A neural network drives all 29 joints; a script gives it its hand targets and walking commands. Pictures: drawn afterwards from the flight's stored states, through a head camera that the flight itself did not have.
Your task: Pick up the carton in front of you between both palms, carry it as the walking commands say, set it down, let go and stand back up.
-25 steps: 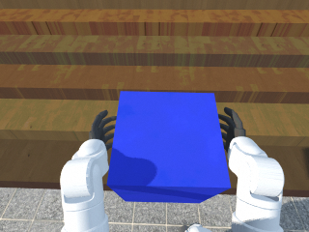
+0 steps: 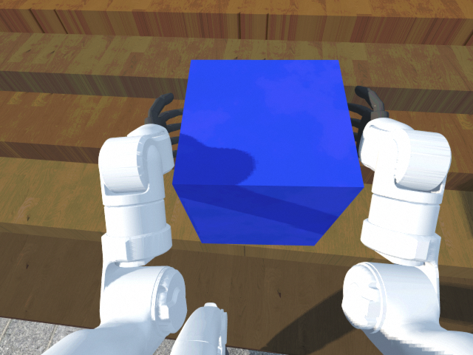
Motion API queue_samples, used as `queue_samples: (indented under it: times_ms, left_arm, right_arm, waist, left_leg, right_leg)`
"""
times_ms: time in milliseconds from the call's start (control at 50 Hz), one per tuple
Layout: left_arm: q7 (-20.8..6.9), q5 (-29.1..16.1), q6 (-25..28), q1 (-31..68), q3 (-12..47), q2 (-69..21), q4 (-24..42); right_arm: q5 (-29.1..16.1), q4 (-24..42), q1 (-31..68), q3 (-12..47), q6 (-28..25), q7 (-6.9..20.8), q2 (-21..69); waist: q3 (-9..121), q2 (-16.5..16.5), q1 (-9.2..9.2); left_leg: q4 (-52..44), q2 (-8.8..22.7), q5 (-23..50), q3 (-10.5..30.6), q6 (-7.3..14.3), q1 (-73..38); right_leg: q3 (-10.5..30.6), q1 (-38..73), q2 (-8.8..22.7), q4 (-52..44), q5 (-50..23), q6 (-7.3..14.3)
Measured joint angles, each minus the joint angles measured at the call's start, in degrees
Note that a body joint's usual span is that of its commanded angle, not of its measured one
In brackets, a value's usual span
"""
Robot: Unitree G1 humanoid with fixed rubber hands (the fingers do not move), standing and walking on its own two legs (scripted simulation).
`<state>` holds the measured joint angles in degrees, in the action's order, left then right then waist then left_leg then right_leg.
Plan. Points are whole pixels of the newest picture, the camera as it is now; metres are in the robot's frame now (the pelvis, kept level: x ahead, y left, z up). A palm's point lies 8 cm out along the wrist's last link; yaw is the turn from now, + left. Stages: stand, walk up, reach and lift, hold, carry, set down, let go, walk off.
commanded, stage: carry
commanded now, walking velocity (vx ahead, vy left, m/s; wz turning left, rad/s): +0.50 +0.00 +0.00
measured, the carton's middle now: (260, 164) +0.40 +0.02 +0.08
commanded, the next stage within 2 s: none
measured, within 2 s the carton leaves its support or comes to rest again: neither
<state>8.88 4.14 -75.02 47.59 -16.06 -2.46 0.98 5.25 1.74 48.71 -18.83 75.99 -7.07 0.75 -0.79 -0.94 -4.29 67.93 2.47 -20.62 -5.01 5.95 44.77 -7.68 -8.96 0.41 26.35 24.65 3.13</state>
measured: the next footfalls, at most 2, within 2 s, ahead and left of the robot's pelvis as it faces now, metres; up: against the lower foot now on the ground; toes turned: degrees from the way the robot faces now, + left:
right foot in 0.30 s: +0.29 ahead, -0.01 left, +0.11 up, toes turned -3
left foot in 0.54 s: +0.65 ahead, +0.14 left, +0.23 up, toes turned -1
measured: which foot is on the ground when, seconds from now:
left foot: down 0.00-0.38, up 0.40-0.52, down 0.54-0.76, up 0.78-0.96, down 0.98-1.00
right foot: down 0.00-0.10, up 0.12-0.28, down 0.30-0.54, up 0.56-0.76, down 0.78-0.98, up 1.00-1.00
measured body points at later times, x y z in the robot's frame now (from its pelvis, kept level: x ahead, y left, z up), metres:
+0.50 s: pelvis +0.50 +0.04 +0.08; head +0.65 +0.10 +0.50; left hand +0.85 +0.29 +0.15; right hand +0.93 +0.00 +0.16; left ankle +0.49 +0.17 -0.38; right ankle +0.26 -0.01 -0.59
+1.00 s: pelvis +1.22 +0.09 +0.38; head +1.35 +0.09 +0.81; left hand +1.60 +0.32 +0.54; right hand +1.67 +0.03 +0.54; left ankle +1.30 +0.17 -0.19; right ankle +0.92 +0.02 -0.25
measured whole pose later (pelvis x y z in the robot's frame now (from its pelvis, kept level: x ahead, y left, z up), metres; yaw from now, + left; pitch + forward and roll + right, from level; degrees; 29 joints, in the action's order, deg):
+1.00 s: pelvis +1.22 +0.09 +0.38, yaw +6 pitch +7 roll +6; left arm 9.2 1.3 -78.3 47.2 -21.1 -0.4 20.1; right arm 5.9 10.3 54.5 -15.5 74.3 -6.8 4.6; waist -9.6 -4.9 -2.5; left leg 84.2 -12.3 -46.5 -7.1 7.1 58.1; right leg -3.3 0.1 2.4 46.9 -0.9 -0.6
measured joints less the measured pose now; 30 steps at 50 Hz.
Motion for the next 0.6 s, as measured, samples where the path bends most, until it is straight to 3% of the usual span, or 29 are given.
queue_samples:
  times_ms: [60, 80, 100, 120, 160, 200, 240, 260, 280, 300, 320, 340, 360, 380, 400, 420, 440, 460, 480, 500, 520, 540, 560, 580, 600]
  left_arm:
    - [0.0, 0.5, 0.6, -1.5, 1.4, -0.7, -0.2]
    - [0.0, 0.2, 0.7, -2.4, 1.6, -0.4, -0.2]
    - [0.0, -0.4, 0.3, -3.2, 1.2, 0.5, 0.3]
    - [0.0, -1.4, -0.2, -3.7, 0.5, 1.6, 1.1]
    - [-0.3, -3.4, 0.5, -2.4, -0.7, 3.9, 1.9]
    - [-0.6, -3.9, 1.1, -2.2, -1.8, 4.5, 2.8]
    - [-0.6, -3.0, 1.0, -2.5, -2.3, 2.5, 4.6]
    - [-0.7, -2.2, 1.2, -2.7, -2.2, 0.9, 5.6]
    - [-0.8, -1.1, 1.5, -3.2, -1.6, -0.5, 6.5]
    - [-0.8, -0.1, 1.9, -4.1, -0.8, -1.8, 7.5]
    - [-0.8, 0.8, 2.8, -5.7, 0.1, -3.3, 8.4]
    - [-0.8, 1.9, 3.7, -6.6, 1.1, -4.6, 8.6]
    - [-0.5, 2.9, 3.8, -6.0, 2.1, -5.9, 8.5]
    - [0.0, 3.6, 3.6, -5.3, 3.0, -6.5, 9.1]
    - [0.3, 3.7, 3.7, -4.8, 3.7, -5.9, 10.5]
    - [1.0, 3.0, 4.4, -4.7, 4.4, -5.1, 11.7]
    - [0.7, 1.3, 5.2, -5.5, 4.6, -4.3, 13.1]
    - [1.0, -0.1, 5.8, -6.8, 4.5, -3.5, 14.6]
    - [1.4, -1.8, 6.0, -8.0, 4.0, -2.8, 16.1]
    - [1.6, -3.6, 6.1, -8.5, 3.2, -1.9, 17.0]
    - [1.7, -5.3, 6.3, -8.7, 2.1, -1.0, 17.2]
    - [1.8, -7.0, 6.5, -8.9, 0.8, 0.0, 16.9]
    - [1.7, -8.6, 6.4, -8.7, -0.5, 1.5, 16.5]
    - [1.5, -10.1, 6.3, -8.0, -1.9, 2.9, 15.6]
    - [1.2, -11.0, 6.6, -6.5, -3.1, 4.0, 13.9]
  right_arm:
    - [0.1, 0.5, -1.5, -0.4, 0.1, 0.6, -0.2]
    - [0.4, 0.1, -2.0, -0.3, -0.3, 0.7, 0.3]
    - [1.1, -0.9, -1.9, 0.3, -0.9, 0.7, 1.3]
    - [1.9, -1.7, -1.1, 1.2, -1.1, 0.6, 2.1]
    - [2.4, -1.7, 0.8, 2.7, -2.5, 0.0, 2.7]
    - [1.7, -0.2, -0.7, 4.3, -4.1, -1.2, 3.5]
    - [-0.1, 4.1, -4.3, 4.3, -4.1, -2.0, 3.5]
    - [-1.9, 6.5, -5.9, 3.6, -3.8, -1.5, 3.1]
    - [-3.1, 8.3, -7.4, 2.8, -3.8, -1.5, 2.8]
    - [-4.1, 9.6, -8.8, 1.9, -4.1, -1.5, 2.8]
    - [-5.1, 10.5, -10.2, 1.1, -4.3, -1.5, 2.5]
    - [-6.0, 11.4, -11.3, -0.1, -4.4, -1.3, 2.2]
    - [-6.7, 12.7, -11.9, -1.9, -3.9, -0.9, 1.8]
    - [-7.1, 13.7, -11.9, -3.1, -3.8, -0.1, 1.4]
    - [-7.3, 13.9, -10.8, -3.6, -4.6, 0.5, 1.4]
    - [-6.9, 14.2, -10.1, -3.3, -5.9, 1.0, 1.6]
    - [-6.0, 14.6, -9.8, -2.8, -7.1, 1.8, 2.1]
    - [-4.7, 15.3, -9.8, -2.2, -7.8, 2.4, 3.1]
    - [-3.1, 16.2, -9.9, -1.6, -8.2, 2.9, 4.6]
    - [-1.6, 17.1, -9.9, -1.2, -8.5, 3.1, 6.1]
    - [0.0, 17.1, -9.6, -0.5, -9.0, 3.2, 7.4]
    - [1.5, 16.4, -9.1, 0.4, -9.5, 3.0, 8.4]
    - [2.9, 15.4, -8.0, 1.3, -9.8, 2.6, 9.5]
    - [4.2, 13.7, -6.3, 2.2, -10.0, 1.7, 10.2]
    - [5.1, 12.2, -4.1, 2.6, -9.9, 1.0, 10.1]
  waist:
    - [2.0, 0.1, -1.65]
    - [2.2, -0.2, -1.82]
    - [2.2, -0.5, -1.2]
    - [2.3, 0.5, 0.11]
    - [1.0, 2.3, 3.07]
    - [-0.9, 2.1, 6.64]
    - [-3.0, 1.2, 10.41]
    - [-4.3, 1.5, 11.96]
    - [-5.3, 0.8, 12.39]
    - [-6.3, -0.1, 11.92]
    - [-6.9, 0.9, 10.8]
    - [-7.5, 2.1, 8.81]
    - [-7.7, 1.0, 6.56]
    - [-7.3, -1.1, 3.63]
    - [-7.7, -3.3, 1.16]
    - [-8.7, -5.1, -1.07]
    - [-9.9, -6.1, -3.62]
    - [-11.1, -5.9, -6.2]
    - [-12.4, -5.3, -8.66]
    - [-13.3, -5.1, -10.73]
    - [-14.0, -4.2, -11.36]
    - [-14.3, -3.1, -10.72]
    - [-13.8, -3.4, -9.77]
    - [-12.0, -2.4, -8.13]
    - [-10.8, 0.0, -5.2]
  left_leg:
    - [1.9, -1.4, -7.0, 1.0, 0.7, -3.4]
    - [-4.3, -2.2, -8.5, 1.0, 0.5, -8.2]
    - [-16.1, -2.8, -1.2, 0.7, 0.4, -15.5]
    - [-29.6, -2.6, 10.1, 0.7, 0.0, -23.5]
    - [-34.3, -2.5, -3.8, 1.8, -2.1, -29.0]
    - [-35.4, -3.2, -8.6, 2.5, -2.5, -32.9]
    - [-39.8, -4.1, -8.8, 4.6, -2.0, -39.0]
    - [-42.5, -3.4, -0.8, 5.3, -1.3, -42.6]
    - [-44.9, -3.2, 0.1, 4.8, -1.1, -46.6]
    - [-46.4, -3.3, 1.0, 3.3, -0.8, -49.9]
    - [-45.2, -2.2, 3.7, 2.2, -0.5, -50.7]
    - [-36.7, -0.8, 8.9, 2.7, -2.1, -46.3]
    - [-17.1, -2.5, 6.5, 5.9, -4.7, -37.2]
    - [5.0, -5.6, -2.3, 7.9, -4.1, -27.5]
    - [26.5, -9.0, -9.6, 9.3, -2.9, -18.6]
    - [44.0, -11.8, -18.2, 10.1, -1.5, -10.3]
    - [54.4, -13.5, -24.4, 10.6, -0.4, -2.5]
    - [58.0, -13.8, -29.0, 10.8, 0.2, 4.9]
    - [55.0, -13.2, -31.8, 10.4, 0.7, 11.5]
    - [46.1, -11.9, -32.0, 8.8, 1.0, 16.8]
    - [31.8, -10.6, -26.2, 6.9, 0.5, 18.9]
    - [17.2, -9.8, -14.6, 4.9, 0.3, 16.9]
    - [11.6, -9.1, -13.4, 2.9, 2.7, 10.5]
    - [8.5, -7.8, -8.6, 3.1, 5.3, 2.9]
    - [4.9, -7.3, -14.9, 3.8, 6.0, -2.0]
  right_leg:
    - [3.4, 1.5, -0.1, 3.1, 1.4, -0.5]
    - [4.3, 0.5, 0.5, 7.2, -3.5, -0.9]
    - [4.9, -2.2, 1.2, 15.0, -11.4, -1.1]
    - [5.4, -6.4, 0.7, 27.6, -10.9, -1.2]
    - [8.3, -18.7, -3.1, 59.4, 4.6, -1.1]
    - [10.3, -31.7, -6.6, 83.3, 15.9, 1.1]
    - [9.4, -45.0, -7.5, 93.5, 24.5, 2.9]
    - [7.8, -50.8, -7.1, 92.0, 25.9, 3.1]
    - [6.1, -55.2, -6.3, 86.1, 23.7, 3.3]
    - [4.2, -57.0, -5.6, 75.8, 17.5, 3.5]
    - [2.0, -53.2, -5.7, 70.8, 16.1, 4.0]
    - [-0.5, -44.9, -6.4, 64.3, 16.5, 5.4]
    - [-0.7, -33.9, -5.7, 50.3, 0.4, 7.7]
    - [0.3, -24.3, -5.4, 37.4, 2.6, 8.6]
    - [0.7, -19.5, -4.6, 32.3, 12.2, 8.0]
    - [1.3, -15.9, -3.9, 29.7, 16.3, 6.7]
    - [2.0, -11.6, -3.8, 26.2, 17.3, 5.5]
    - [2.7, -6.5, -4.3, 21.6, 16.1, 4.6]
    - [3.5, -1.1, -4.7, 16.8, 13.5, 3.9]
    - [4.4, 4.0, -4.4, 12.0, 2.1, 3.2]
    - [4.1, 8.4, -4.4, 9.2, -3.2, 2.7]
    - [3.9, 10.6, -4.3, 10.3, -9.1, 2.0]
    - [7.0, 7.5, -4.5, 21.4, -9.9, 0.2]
    - [11.5, 1.0, -7.2, 39.5, -4.3, -1.3]
    - [13.8, -5.9, -10.3, 59.1, 2.9, -1.5]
